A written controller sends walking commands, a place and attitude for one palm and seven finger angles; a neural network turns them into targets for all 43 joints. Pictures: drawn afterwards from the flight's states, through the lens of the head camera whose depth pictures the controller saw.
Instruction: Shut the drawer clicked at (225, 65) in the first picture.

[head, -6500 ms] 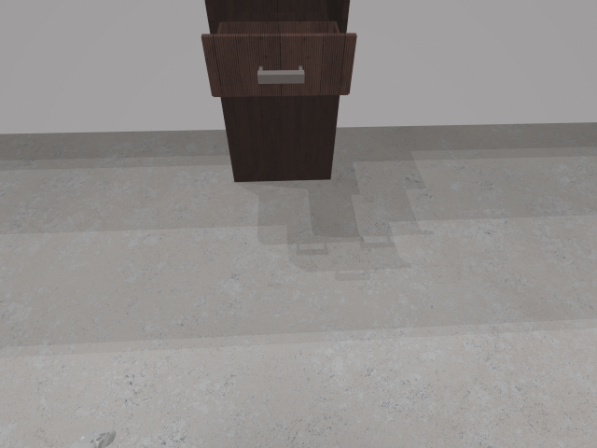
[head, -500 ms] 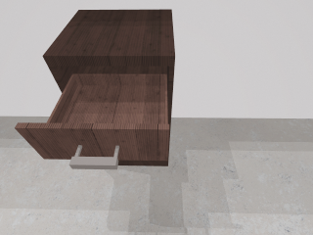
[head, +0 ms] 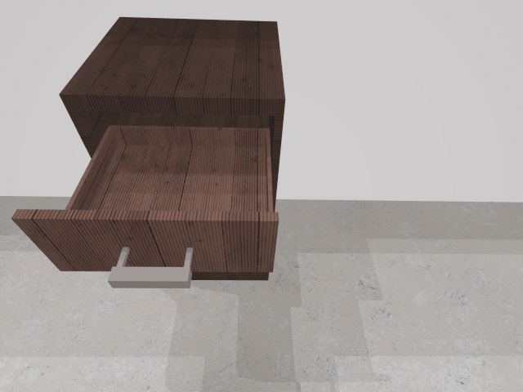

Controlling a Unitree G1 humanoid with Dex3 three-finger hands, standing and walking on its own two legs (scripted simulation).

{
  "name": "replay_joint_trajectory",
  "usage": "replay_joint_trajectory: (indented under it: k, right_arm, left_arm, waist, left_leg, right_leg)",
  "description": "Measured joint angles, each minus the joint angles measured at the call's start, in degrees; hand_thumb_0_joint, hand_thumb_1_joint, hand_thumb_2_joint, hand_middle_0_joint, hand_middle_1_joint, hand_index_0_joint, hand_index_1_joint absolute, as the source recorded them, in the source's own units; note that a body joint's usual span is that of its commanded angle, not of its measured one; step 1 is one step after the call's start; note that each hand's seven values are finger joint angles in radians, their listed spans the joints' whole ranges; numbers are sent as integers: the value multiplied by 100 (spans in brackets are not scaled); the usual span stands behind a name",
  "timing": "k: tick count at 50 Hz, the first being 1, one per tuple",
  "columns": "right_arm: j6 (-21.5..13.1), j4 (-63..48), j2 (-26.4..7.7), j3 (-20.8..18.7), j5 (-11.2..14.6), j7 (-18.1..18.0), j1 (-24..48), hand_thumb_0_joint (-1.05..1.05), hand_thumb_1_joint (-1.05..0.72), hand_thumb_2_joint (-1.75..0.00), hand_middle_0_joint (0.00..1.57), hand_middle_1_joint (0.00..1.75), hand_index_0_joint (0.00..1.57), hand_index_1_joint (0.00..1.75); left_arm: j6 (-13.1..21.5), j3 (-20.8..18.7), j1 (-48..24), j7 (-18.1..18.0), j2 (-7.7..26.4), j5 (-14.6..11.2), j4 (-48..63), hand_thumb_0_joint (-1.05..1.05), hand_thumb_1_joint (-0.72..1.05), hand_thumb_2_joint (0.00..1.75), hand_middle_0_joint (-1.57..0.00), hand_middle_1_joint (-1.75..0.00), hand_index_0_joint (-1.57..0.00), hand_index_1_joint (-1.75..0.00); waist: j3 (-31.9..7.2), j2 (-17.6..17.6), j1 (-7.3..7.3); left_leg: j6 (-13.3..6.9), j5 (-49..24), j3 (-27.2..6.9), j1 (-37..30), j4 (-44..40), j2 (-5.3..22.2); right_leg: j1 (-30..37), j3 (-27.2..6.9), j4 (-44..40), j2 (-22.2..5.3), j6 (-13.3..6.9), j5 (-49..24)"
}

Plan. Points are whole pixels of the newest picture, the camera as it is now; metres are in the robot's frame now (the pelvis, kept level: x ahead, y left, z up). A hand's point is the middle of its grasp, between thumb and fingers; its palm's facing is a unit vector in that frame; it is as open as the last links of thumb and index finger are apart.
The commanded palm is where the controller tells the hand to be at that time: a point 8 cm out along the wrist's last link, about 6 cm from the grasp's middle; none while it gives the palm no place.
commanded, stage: look again from close up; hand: left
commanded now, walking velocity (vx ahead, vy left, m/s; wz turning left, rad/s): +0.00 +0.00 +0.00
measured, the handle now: (154, 265) +0.33 +0.21 -0.04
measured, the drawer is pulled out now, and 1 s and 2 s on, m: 0.30 0.29 0.29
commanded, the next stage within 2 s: raise the hand and make a fist in 0.44 s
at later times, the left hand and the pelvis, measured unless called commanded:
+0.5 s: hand out of the picture -0.01 +0.17 -0.18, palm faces +0.01 -0.99 -0.15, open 7.4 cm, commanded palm none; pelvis +0.02 +0.01 +0.00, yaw -1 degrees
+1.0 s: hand out of the picture +0.13 +0.16 -0.05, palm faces +0.13 -0.99 -0.02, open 5.8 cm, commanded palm +0.12 +0.21 -0.03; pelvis -0.01 -0.01 -0.09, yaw +2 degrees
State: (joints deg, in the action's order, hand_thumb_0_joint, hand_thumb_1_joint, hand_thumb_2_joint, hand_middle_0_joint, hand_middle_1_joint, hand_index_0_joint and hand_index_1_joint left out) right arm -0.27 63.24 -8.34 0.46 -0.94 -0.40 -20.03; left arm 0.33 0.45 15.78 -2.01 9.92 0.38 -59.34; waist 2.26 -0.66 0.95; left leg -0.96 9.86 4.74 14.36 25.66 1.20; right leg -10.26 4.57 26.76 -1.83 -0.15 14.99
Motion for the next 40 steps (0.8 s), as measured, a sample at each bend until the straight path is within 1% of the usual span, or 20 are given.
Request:
replay_joint_trajectory:
  k: [8, 17, 27, 28, 29, 30, 31, 32, 34, 35, 37, 39, 40]
  right_arm:
    - [-51, 75, 115, 21, 17, -27, 277, 1, -91, -90, 20, 29, 20, 30]
    - [-85, 116, -10, -26, 37, -55, 450, 2, -92, -90, 20, 29, 20, 30]
    - [-99, 134, -33, -18, 45, -76, 492, 1, -92, -90, 20, 29, 20, 30]
    - [-90, 92, -58, -8, 40, -67, 478, 1, -92, -90, 20, 29, 20, 30]
    - [-113, -187, -93, 17, 86, -85, 379, 2, -92, -90, 20, 29, 20, 30]
    - [-336, -474, -118, 47, 140, -152, 226, 2, -92, -90, 20, 29, 20, 30]
    - [-626, -710, -136, 44, 201, -200, 85, 2, -92, -90, 20, 29, 20, 30]
    - [-901, -923, -172, 41, 261, -227, -12, 2, -92, -90, 20, 29, 20, 30]
    - [-1313, -1316, -320, 35, 310, -261, -52, 2, -92, -90, 20, 30, 20, 30]
    - [-1453, -1488, -406, 22, 278, -260, 7, 2, -92, -90, 20, 30, 20, 30]
    - [-1609, -1812, -531, -48, 199, -195, 222, 2, -91, -90, 20, 30, 20, 30]
    - [-1637, -2123, -561, -144, 134, -74, 492, 2, -91, -90, 20, 30, 20, 30]
    - [-1619, -2284, -552, -197, 111, -1, 629, 2, -91, -90, 20, 30, 20, 30]
  left_arm:
    - [13, 45, 119, -6, -129, 5, -228, 1, 92, 90, -20, -30, -20, -30]
    - [37, 73, 299, -16, -245, 22, -382, 1, 91, 90, -20, -30, -20, -30]
    - [45, 75, 352, -26, -221, 28, -452, 1, 91, 90, -20, -30, -20, -30]
    - [70, 90, 336, -59, -228, 55, -462, 1, 91, 90, -20, -30, -20, -30]
    - [-288, 86, 603, -67, -220, -175, 457, 1, 91, 90, -20, -30, -20, -30]
    - [-465, 57, 937, -218, -148, -261, 1539, 3, 93, 90, -20, -30, -20, -30]
    - [-416, 19, 1242, -406, -23, -361, 2456, 4, 96, 90, -21, -31, -21, -30]
    - [-329, 15, 1446, -548, 91, -487, 3242, 5, 97, 90, -21, -31, -22, -31]
    - [-44, 41, 1536, -669, 188, -703, 4441, 6, 98, 90, -22, -33, -23, -32]
    - [191, 43, 1473, -665, 171, -748, 4859, 6, 98, 90, -23, -34, -23, -34]
    - [821, 9, 1232, -498, 31, -805, 5369, 5, 98, 90, -25, -37, -25, -36]
    - [1592, -42, 1029, -73, -193, -928, 5602, 4, 96, 90, -28, -40, -28, -39]
    - [1922, -110, 1022, 108, -326, -964, 5637, 3, 96, 90, -28, -41, -30, -41]
  waist:
    - [17, 4, -59]
    - [30, -36, -132]
    - [24, -62, -155]
    - [12, -16, -145]
    - [54, 6, -112]
    - [58, -16, -148]
    - [-14, -51, -164]
    - [-92, -59, -140]
    - [-198, 63, -36]
    - [-270, 140, 30]
    - [-465, 236, 114]
    - [-717, 206, 114]
    - [-824, 161, 102]
  left_leg:
    - [-27, 23, 60, -136, -88, -10]
    - [-68, 30, 104, -247, -195, -52]
    - [-99, 45, 130, -339, -262, -81]
    - [-98, 79, 106, -245, -154, -53]
    - [-103, 125, 84, -177, -40, -50]
    - [-109, 160, 105, -144, 23, -71]
    - [-107, 192, 130, -77, 81, -107]
    - [-109, 226, 120, 17, 170, -150]
    - [-129, 330, 17, 283, 488, -188]
    - [-138, 397, -36, 480, 689, -186]
    - [-132, 547, -76, 966, 1135, -152]
    - [-101, 734, -32, 1546, 1645, -73]
    - [-85, 841, -9, 1839, 1921, -23]
  right_leg:
    - [137, -58, -140, -4, 39, -33]
    - [242, -99, -262, -41, 92, -53]
    - [345, -122, -369, -65, 130, -72]
    - [312, -99, -367, -42, 133, -76]
    - [267, -77, -288, -45, 135, -53]
    - [172, -98, -114, -73, 88, 21]
    - [24, -124, 110, -117, 32, 138]
    - [-105, -116, 314, -170, 14, 254]
    - [-289, -16, 587, -228, 79, 404]
    - [-435, 33, 731, -238, 106, 459]
    - [-884, 60, 1129, -234, 107, 596]
    - [-1499, -6, 1661, -200, 78, 778]
    - [-1810, -43, 1946, -174, 61, 881]
